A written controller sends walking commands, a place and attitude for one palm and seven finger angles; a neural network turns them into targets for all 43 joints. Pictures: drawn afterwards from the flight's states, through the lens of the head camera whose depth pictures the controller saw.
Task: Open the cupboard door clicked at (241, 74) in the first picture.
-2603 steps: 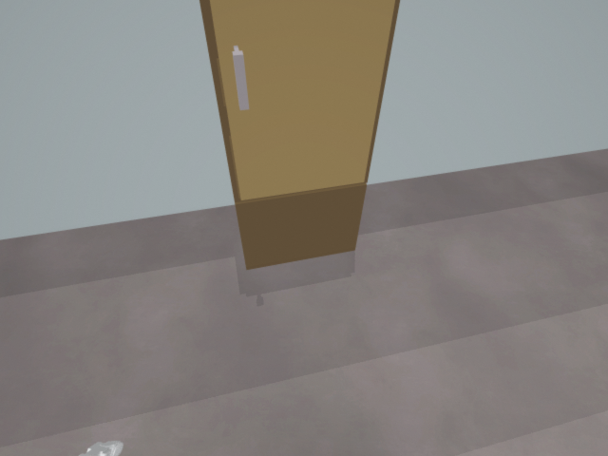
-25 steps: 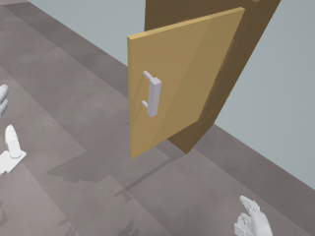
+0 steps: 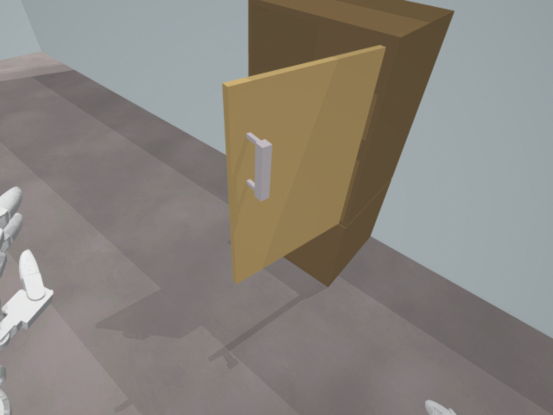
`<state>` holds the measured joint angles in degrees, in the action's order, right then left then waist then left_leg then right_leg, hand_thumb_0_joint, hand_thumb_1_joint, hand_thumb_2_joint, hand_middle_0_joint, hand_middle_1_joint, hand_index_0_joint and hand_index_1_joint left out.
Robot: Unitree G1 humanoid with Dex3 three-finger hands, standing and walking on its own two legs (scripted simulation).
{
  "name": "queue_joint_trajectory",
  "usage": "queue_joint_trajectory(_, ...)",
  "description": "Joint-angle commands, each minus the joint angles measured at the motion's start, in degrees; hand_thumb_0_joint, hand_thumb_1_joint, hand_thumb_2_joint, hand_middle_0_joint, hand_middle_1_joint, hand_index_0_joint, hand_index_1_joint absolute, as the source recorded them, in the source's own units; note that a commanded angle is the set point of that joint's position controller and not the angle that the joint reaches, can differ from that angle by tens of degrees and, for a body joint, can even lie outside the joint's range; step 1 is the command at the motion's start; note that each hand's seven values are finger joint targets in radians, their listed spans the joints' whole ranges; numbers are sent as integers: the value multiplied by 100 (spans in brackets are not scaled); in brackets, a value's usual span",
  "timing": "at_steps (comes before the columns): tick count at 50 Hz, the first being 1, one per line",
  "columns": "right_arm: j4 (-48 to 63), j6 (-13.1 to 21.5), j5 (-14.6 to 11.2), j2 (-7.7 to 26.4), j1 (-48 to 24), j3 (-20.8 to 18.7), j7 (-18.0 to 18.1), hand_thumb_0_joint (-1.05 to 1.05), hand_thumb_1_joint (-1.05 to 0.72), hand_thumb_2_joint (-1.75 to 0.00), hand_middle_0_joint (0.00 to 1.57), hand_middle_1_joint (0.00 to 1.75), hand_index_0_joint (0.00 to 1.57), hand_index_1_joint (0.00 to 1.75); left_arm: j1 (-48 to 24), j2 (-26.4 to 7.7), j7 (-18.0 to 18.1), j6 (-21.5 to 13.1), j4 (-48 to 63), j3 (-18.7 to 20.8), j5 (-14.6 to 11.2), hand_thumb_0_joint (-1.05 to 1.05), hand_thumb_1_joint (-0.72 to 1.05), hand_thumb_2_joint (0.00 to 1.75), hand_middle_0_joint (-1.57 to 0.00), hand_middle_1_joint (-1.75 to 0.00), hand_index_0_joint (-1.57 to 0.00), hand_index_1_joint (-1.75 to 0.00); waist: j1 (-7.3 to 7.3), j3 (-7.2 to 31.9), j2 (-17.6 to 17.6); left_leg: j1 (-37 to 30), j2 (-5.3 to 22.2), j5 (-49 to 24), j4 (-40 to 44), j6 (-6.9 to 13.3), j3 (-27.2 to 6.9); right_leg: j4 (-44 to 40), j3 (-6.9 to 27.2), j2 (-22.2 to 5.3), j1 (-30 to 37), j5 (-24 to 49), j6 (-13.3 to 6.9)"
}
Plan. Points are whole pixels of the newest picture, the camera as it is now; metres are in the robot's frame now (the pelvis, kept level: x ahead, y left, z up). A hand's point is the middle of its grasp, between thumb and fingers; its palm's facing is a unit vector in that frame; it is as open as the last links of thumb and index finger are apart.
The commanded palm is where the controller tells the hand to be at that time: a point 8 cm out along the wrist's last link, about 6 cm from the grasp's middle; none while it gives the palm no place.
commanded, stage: stop stepping back and stand still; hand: left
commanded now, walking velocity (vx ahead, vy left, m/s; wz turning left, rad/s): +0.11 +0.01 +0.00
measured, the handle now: (256, 166) +0.57 +0.08 +0.07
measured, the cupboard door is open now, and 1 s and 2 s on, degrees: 77 77 77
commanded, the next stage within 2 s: let the arm hang, fingers relaxed in 0.34 s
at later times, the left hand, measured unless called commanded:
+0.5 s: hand (48, 332) +0.18 +0.29 +0.09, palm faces +0.34 -0.80 -0.49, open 7.4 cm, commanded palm none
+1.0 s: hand out of the picture -0.05 +0.22 -0.17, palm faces +0.03 -0.97 -0.24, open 7.2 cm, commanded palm none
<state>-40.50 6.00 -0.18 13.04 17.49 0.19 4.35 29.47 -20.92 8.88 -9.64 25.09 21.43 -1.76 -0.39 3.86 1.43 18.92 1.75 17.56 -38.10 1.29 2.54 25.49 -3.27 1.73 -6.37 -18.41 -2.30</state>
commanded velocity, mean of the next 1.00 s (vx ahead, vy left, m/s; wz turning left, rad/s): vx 0.00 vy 0.00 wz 0.00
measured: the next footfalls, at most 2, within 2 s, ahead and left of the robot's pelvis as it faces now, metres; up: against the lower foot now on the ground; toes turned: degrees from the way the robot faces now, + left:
left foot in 0.04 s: +0.04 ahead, +0.12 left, +0.00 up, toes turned +0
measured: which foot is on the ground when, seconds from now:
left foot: up 0.00-0.02, down 0.04-1.00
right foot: down 0.00-1.00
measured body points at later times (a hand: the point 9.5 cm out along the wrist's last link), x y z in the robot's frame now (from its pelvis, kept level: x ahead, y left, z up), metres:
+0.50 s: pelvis -0.02 +0.01 -0.01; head -0.02 +0.00 +0.44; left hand +0.16 +0.33 +0.12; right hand +0.13 -0.22 -0.11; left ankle +0.00 +0.11 -0.74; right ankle -0.02 -0.09 -0.74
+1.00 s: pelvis -0.04 +0.02 +0.00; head -0.02 +0.02 +0.45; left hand -0.05 +0.27 -0.15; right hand -0.02 -0.21 -0.16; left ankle +0.00 +0.12 -0.74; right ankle -0.02 -0.09 -0.74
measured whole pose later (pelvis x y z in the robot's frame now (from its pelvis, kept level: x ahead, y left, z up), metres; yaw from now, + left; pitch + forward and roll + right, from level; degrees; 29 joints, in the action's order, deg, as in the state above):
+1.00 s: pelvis -0.04 +0.02 +0.00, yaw +1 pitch -2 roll -1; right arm -61.7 -1.2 1.2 10.2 14.0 0.6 0.9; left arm 16.5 -11.6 0.9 1.1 -62.9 0.6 0.7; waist 0.0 -3.5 -1.3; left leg 13.6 -1.9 9.8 -24.9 2.1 -0.6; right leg 23.7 -4.0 0.0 -10.7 -11.6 -0.9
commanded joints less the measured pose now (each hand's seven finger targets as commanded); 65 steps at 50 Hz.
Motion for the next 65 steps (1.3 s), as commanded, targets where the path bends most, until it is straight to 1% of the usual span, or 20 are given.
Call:
queue_joint_trajectory(1, 1128, 427, 26, 599, -983, -252, 119, 0, -90, -90, 20, 30, 20, 30, -760, -1248, 149, -477, 1357, 706, -14, 0, 90, 90, -20, -30, -20, -30, 57, -559, -333, -937, 57, -227, 1497, 182, -141, -270, 1004, -894, -968, 256, -194)
queue_joint_trajectory(3, 1272, 387, -6, 724, -921, -287, 105, 0, -90, -90, 20, 30, 20, 30, -501, -1314, 166, -556, 1619, 876, -32, 0, 90, 90, -20, -30, -20, -30, 35, -215, -1274, -1401, 920, -1093, 1667, 582, -1454, 720, 418, -221, -1354, 308, 224)
queue_joint_trajectory(5, 1166, 450, 97, 557, -890, -232, 66, 0, -90, -90, 20, 30, 20, 30, -444, -1422, 122, -597, 1709, 1000, 4, 0, 90, 90, -20, -30, -20, -30, 109, -168, -1724, -1241, 1357, -1316, 2202, 827, -2127, 1527, 165, -81, -1494, -898, 272)
queue_joint_trajectory(12, 1259, 527, -2, 587, -908, -229, -65, 0, -90, -90, 20, 30, 20, 30, 592, -1297, 78, -533, 1427, 1098, -22, 0, 90, 90, -20, -30, -20, -30, 39, 116, -983, -252, 680, -1172, 1536, 266, -545, -221, 65, -160, 173, 661, 285)
queue_joint_trajectory(14, 1315, 440, -2, 530, -972, -224, -94, 0, -90, -90, 20, 30, 20, 30, 536, -1273, 53, -528, 1186, 1103, -67, 0, 90, 90, -20, -30, -20, -30, 99, -17, -171, 257, 257, -118, 1120, 20, -335, -532, 1023, -628, 153, 877, 49)
queue_joint_trajectory(15, 1291, 388, -13, 510, -913, -263, -112, 0, -90, -90, 20, 30, 20, 30, 514, -1247, 40, -505, 1119, 1095, -106, 0, 90, 90, -20, -30, -20, -30, 120, -106, 385, 191, 55, 306, 697, -64, -286, -928, 1632, -961, -335, 135, -115)
queue_joint_trajectory(17, 1232, 269, -24, 522, -923, -308, -105, 0, -90, -90, 20, 30, 20, 30, 322, -1295, 64, -467, 1104, 1108, -129, 0, 90, 90, -20, -30, -20, -30, 116, -324, 635, 131, -61, 230, -156, -139, -276, -1379, 2248, -1488, -788, -45, -435)
queue_joint_trajectory(19, 1191, 259, -15, 464, -950, -230, -77, 0, -90, -90, 20, 30, 20, 30, -8, -1194, 85, -483, 968, 936, -57, 0, 90, 90, -20, -30, -20, -30, 134, -325, 612, 133, -7, 212, 13, -103, -376, -1128, 1881, -1464, -591, 494, -442)
queue_joint_trajectory(21, 1132, 294, -17, 475, -964, -193, -21, 0, -90, -90, 20, 30, 20, 30, -340, -1150, 93, -502, 885, 824, -31, 0, 90, 90, -20, -30, -20, -30, 162, -275, 486, -414, -8, -449, 972, -43, -366, -769, 1268, -1075, -570, 753, -160)
queue_joint_trajectory(22, -303, 659, 94, 1169, -1059, -518, -542, 0, -90, -90, 20, 30, 20, 30, -648, -170, -675, 225, -3195, -1640, 365, 0, 90, 90, -20, -30, -20, -30, 436, -401, -34, -701, 377, -1892, 197, 23, -773, 501, 376, -1077, -1851, 1235, -141)
queue_joint_trajectory(23, -176, 148, 80, 1330, -705, -535, -541, 0, -90, -90, 20, 30, 20, 30, -419, -4, -817, 740, -3262, -1391, 392, 0, 90, 90, -20, -30, -20, -30, 209, -248, -530, -311, 639, -2359, 787, 254, -1263, 822, 494, -726, -1549, 1201, 23)
queue_joint_trajectory(25, -91, -94, 126, 1066, -965, -390, -451, 0, -90, -90, 20, 30, 20, 30, -405, 267, -838, 939, -3517, -1452, 398, 0, 90, 90, -20, -30, -20, -30, 2, -254, -770, 688, 1020, -1797, 1286, 665, -1664, 1426, 293, -381, -1005, -86, 154)
queue_joint_trajectory(28, -96, -198, 221, 1069, -1141, -265, -405, 0, -90, -90, 20, 30, 20, 30, -882, 34, -859, 875, -4450, -1536, 411, 0, 90, 90, -20, -30, -20, -30, -127, -34, 291, 666, 792, -2395, 1285, 609, -1647, 973, 453, -413, -293, 575, 102)
queue_joint_trajectory(31, -385, -350, 154, 923, -957, -255, -386, 0, -90, -90, 20, 30, 20, 30, -1274, -238, -830, 830, -5581, -1627, 391, 0, 90, 90, -20, -30, -20, -30, 37, 371, 1221, -215, 23, -1624, 626, 115, -791, 144, 1096, -1139, -320, 2140, -228)
queue_joint_trajectory(33, -654, -467, 163, 692, -785, -180, -379, 0, -90, -90, 20, 30, 20, 30, -1535, -95, -799, 882, -6165, -1791, 321, 0, 90, 90, -20, -30, -20, -30, 167, 330, 527, -649, -38, -1473, 747, 20, -671, 47, 1050, -1232, -558, 2071, -327)
queue_joint_trajectory(36, -975, -516, 166, 579, -898, -71, -359, 0, -90, -90, 20, 30, 20, 30, -1454, 96, -766, 929, -6963, -1923, 262, 0, 90, 90, -20, -30, -20, -30, 51, 115, -1091, -518, 250, -1490, 1454, 122, -1047, -56, 768, -755, -334, 905, -17)
queue_joint_trajectory(39, -1224, -563, 168, 465, -810, -88, -320, 0, -90, -90, 20, 30, 20, 30, -1276, 260, -744, 933, -7571, -1867, 266, 0, 90, 90, -20, -30, -20, -30, -5, -32, -1486, -278, 249, -920, 1661, 104, -1071, -353, 656, -742, -33, 654, -29)
queue_joint_trajectory(47, -1829, -634, 133, 504, -282, -132, -289, 0, -90, -90, 20, 30, 20, 30, -1315, 322, -773, 920, -8481, -1985, 245, 0, 90, 90, -20, -30, -20, -30, 71, -870, -202, -303, 255, 33, 2045, 101, -1092, -864, 669, -737, -601, -144, -52)
queue_joint_trajectory(51, -2049, -615, 137, 403, -70, -119, -281, 0, -90, -90, 20, 30, 20, 30, -1235, 407, -750, 907, -8696, -2010, 232, 0, 90, 90, -20, -30, -20, -30, 104, -776, 186, -495, 248, -150, 2008, 113, -995, -887, 707, -776, -669, -201, -34)
queue_joint_trajectory(65, -2398, -564, 135, 108, 102, -51, -253, 0, -90, -90, 20, 30, 20, 30, -982, 612, -696, 910, -8994, -2022, 229, 0, 90, 90, -20, -30, -20, -30, 33, -859, -232, -390, 276, -258, 2213, 132, -1024, -652, 650, -731, -541, 218, 6)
